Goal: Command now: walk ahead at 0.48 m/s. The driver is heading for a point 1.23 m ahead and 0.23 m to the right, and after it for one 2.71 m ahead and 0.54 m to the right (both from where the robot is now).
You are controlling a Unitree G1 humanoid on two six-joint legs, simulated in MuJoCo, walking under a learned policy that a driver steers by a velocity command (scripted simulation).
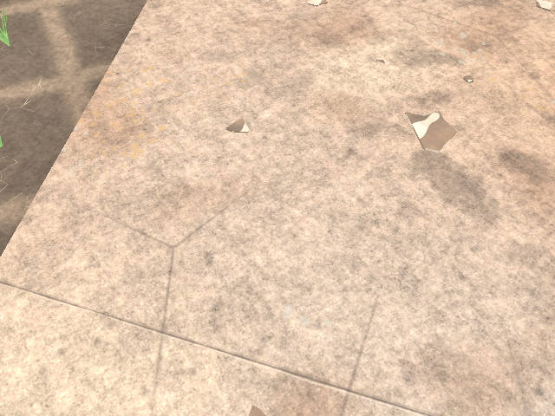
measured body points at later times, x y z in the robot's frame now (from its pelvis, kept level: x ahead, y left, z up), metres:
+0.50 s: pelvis +0.29 -0.02 +0.01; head +0.32 -0.02 +0.46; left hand +0.20 +0.21 -0.13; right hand +0.46 -0.23 -0.12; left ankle +0.46 +0.12 -0.69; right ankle +0.19 -0.08 -0.73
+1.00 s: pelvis +0.58 +0.02 +0.01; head +0.60 +0.02 +0.46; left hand +0.71 +0.24 -0.13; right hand +0.50 -0.21 -0.13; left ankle +0.50 +0.08 -0.73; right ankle +0.71 -0.14 -0.67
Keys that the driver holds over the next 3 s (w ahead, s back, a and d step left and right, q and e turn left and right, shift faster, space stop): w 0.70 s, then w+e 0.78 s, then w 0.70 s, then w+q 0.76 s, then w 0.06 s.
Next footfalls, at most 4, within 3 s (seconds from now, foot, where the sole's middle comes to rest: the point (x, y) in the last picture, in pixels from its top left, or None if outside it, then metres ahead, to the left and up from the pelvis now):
0.06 right None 0.23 -0.08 -0.77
0.62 left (239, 380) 0.54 0.09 -0.77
1.18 right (305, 277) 0.81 -0.10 -0.77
1.72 left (290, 177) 1.18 -0.08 -0.77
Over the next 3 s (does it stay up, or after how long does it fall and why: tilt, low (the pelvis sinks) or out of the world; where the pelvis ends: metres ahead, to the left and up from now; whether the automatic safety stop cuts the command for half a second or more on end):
stays up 1.58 -0.35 0.01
